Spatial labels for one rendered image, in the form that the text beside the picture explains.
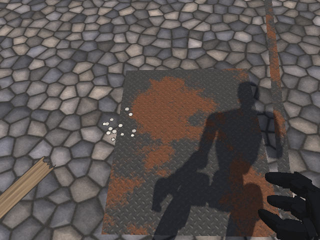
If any robot right hand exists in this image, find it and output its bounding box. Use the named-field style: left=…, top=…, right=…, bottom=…
left=258, top=171, right=320, bottom=240

